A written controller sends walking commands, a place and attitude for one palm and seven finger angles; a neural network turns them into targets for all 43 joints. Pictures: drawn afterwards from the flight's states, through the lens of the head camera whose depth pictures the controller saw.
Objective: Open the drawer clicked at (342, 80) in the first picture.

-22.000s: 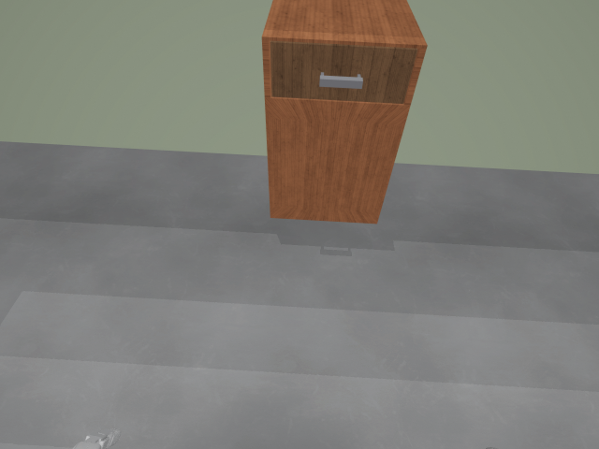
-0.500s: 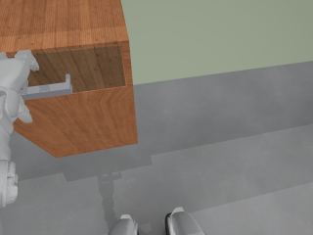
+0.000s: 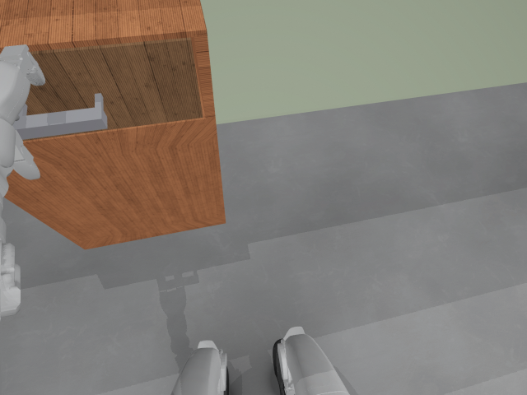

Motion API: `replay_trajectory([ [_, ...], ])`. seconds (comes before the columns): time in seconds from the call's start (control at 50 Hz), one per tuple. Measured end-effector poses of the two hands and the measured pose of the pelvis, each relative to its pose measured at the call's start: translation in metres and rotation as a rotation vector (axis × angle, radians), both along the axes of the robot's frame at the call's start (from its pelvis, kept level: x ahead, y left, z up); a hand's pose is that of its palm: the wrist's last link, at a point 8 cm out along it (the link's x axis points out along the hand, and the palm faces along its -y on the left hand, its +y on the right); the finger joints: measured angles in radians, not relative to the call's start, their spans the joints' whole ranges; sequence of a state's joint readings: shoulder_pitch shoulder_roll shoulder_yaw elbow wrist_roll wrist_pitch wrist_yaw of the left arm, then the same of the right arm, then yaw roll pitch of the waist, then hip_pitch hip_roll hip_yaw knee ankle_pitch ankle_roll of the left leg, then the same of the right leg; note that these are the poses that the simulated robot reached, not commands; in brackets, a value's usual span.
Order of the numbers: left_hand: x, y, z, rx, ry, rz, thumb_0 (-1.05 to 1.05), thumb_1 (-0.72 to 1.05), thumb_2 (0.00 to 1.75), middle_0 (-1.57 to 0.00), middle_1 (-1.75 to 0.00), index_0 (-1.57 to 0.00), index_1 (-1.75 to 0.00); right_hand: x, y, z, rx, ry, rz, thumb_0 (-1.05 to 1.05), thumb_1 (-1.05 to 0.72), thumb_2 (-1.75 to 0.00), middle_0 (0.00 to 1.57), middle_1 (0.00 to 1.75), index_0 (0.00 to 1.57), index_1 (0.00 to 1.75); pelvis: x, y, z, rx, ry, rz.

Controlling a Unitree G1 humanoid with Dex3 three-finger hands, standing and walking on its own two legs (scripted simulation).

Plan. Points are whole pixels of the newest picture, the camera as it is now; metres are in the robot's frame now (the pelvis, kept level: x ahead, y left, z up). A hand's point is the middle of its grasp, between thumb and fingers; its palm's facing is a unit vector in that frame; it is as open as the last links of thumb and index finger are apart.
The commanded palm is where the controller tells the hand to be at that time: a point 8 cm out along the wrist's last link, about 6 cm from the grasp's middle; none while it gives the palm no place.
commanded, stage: lower the fingers behind the handle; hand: left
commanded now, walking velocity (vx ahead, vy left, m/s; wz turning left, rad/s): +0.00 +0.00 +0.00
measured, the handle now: (60, 113) +0.56 +0.30 +0.01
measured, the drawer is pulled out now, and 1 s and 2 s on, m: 0.00 0.00 0.01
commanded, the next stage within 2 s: close the thumb around the handle in 0.84 s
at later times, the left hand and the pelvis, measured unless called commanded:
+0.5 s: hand (34, 144) +0.51 +0.34 -0.01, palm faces +0.06 +0.00 -1.00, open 13.4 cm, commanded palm +0.51 +0.32 +0.04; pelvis +0.01 +0.01 -0.03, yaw +0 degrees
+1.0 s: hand (31, 145) +0.51 +0.34 +0.00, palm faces -0.02 +0.02 -1.00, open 13.6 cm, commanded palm +0.51 +0.33 +0.04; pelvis +0.01 +0.00 -0.03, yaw +0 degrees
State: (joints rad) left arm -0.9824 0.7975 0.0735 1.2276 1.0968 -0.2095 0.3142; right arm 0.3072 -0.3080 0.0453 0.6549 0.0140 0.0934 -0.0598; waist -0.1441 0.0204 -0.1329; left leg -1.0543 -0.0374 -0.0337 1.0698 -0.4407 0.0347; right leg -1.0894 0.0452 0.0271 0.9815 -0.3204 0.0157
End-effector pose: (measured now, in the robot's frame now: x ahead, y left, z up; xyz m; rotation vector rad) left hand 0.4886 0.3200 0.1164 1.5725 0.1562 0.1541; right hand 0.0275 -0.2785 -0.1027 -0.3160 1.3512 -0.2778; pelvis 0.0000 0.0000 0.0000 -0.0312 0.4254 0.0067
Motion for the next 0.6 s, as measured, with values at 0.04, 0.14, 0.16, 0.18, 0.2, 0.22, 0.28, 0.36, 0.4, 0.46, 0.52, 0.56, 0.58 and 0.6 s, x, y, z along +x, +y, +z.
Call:
replay_trajectory([
  [0.04,0.000,0.000,0.000,0.000,0.001,0.001,0.00,-0.49,0.30,-0.32,-1.21,-0.28,-1.31,-0.004,0.000,-0.001,-0.004,-0.001,-0.002,0.01,-0.90,-0.90,0.20,0.30,0.21,0.30,-0.003,0.000,-0.002,0.000,0.001,-0.001],
  [0.14,-0.003,0.008,-0.019,0.027,0.099,0.054,0.00,-0.49,0.30,-0.32,-1.20,-0.29,-1.30,-0.014,0.000,-0.005,-0.012,-0.006,-0.017,0.01,-0.90,-0.90,0.20,0.30,0.21,0.30,-0.008,0.001,-0.008,-0.001,0.009,-0.004],
  [0.16,-0.005,0.012,-0.027,0.030,0.132,0.068,0.00,-0.49,0.30,-0.32,-1.20,-0.29,-1.29,-0.016,0.000,-0.006,-0.015,-0.006,-0.021,0.01,-0.90,-0.90,0.20,0.30,0.21,0.30,-0.009,0.001,-0.009,-0.002,0.014,-0.005],
  [0.18,-0.007,0.015,-0.037,0.032,0.163,0.075,0.00,-0.49,0.30,-0.31,-1.20,-0.29,-1.28,-0.018,0.000,-0.007,-0.019,-0.003,-0.024,0.01,-0.90,-0.90,0.20,0.30,0.21,0.30,-0.009,0.002,-0.011,-0.003,0.019,-0.006],
  [0.2,-0.009,0.017,-0.046,0.030,0.190,0.071,0.00,-0.49,0.30,-0.31,-1.20,-0.29,-1.27,-0.021,0.001,-0.008,-0.023,0.002,-0.025,0.01,-0.90,-0.90,0.20,0.30,0.21,0.30,-0.009,0.002,-0.013,-0.005,0.026,-0.005],
  [0.22,-0.010,0.018,-0.055,0.023,0.204,0.059,0.00,-0.49,0.30,-0.32,-1.20,-0.30,-1.26,-0.023,0.001,-0.009,-0.028,0.011,-0.024,0.01,-0.90,-0.90,0.20,0.30,0.21,0.30,-0.010,0.003,-0.016,-0.008,0.034,-0.004],
  [0.28,-0.006,0.018,-0.063,-0.005,0.140,-0.011,0.00,-0.49,0.30,-0.32,-1.20,-0.28,-1.23,-0.030,0.001,-0.015,-0.046,0.056,-0.016,0.01,-0.90,-0.90,0.20,0.30,0.21,0.30,-0.007,0.004,-0.024,-0.018,0.066,0.002],
  [0.36,-0.001,0.017,-0.065,0.007,0.025,-0.090,0.00,-0.49,0.30,-0.34,-1.22,-0.30,-1.22,-0.032,0.003,-0.023,-0.051,0.115,-0.010,0.01,-0.90,-0.90,0.20,0.30,0.21,0.30,-0.001,0.006,-0.034,-0.037,0.095,0.016],
  [0.4,-0.002,0.017,-0.068,0.007,-0.018,-0.092,0.00,-0.49,0.30,-0.36,-1.24,-0.33,-1.23,-0.028,0.006,-0.026,-0.034,0.134,0.000,0.01,-0.90,-0.90,0.20,0.30,0.20,0.30,0.002,0.007,-0.035,-0.043,0.097,0.021],
  [0.46,-0.001,0.015,-0.070,-0.004,-0.055,-0.059,0.00,-0.49,0.30,-0.37,-1.27,-0.36,-1.26,-0.017,0.012,-0.030,-0.002,0.135,0.017,0.01,-0.90,-0.90,0.20,0.30,0.20,0.30,0.006,0.008,-0.033,-0.048,0.095,0.029],
  [0.52,0.000,0.012,-0.069,-0.010,-0.053,-0.010,0.00,-0.49,0.30,-0.37,-1.26,-0.38,-1.29,-0.003,0.017,-0.029,0.028,0.111,0.031,0.01,-0.90,-0.90,0.20,0.30,0.21,0.30,0.009,0.007,-0.028,-0.047,0.083,0.033],
  [0.56,0.000,0.010,-0.067,-0.003,-0.032,0.013,0.00,-0.49,0.30,-0.37,-1.23,-0.36,-1.30,0.006,0.020,-0.027,0.041,0.087,0.038,0.01,-0.90,-0.90,0.20,0.30,0.21,0.30,0.011,0.007,-0.023,-0.043,0.072,0.033],
  [0.58,0.000,0.009,-0.066,0.003,-0.016,0.023,0.00,-0.49,0.30,-0.36,-1.22,-0.36,-1.29,0.010,0.021,-0.025,0.046,0.074,0.041,0.01,-0.90,-0.90,0.20,0.30,0.21,0.30,0.011,0.006,-0.020,-0.042,0.067,0.033],
  [0.6,0.000,0.008,-0.065,0.008,0.002,0.033,0.00,-0.49,0.30,-0.35,-1.21,-0.35,-1.29,0.014,0.022,-0.023,0.049,0.062,0.043,0.01,-0.90,-0.90,0.20,0.30,0.21,0.30,0.012,0.006,-0.017,-0.040,0.061,0.033],
])
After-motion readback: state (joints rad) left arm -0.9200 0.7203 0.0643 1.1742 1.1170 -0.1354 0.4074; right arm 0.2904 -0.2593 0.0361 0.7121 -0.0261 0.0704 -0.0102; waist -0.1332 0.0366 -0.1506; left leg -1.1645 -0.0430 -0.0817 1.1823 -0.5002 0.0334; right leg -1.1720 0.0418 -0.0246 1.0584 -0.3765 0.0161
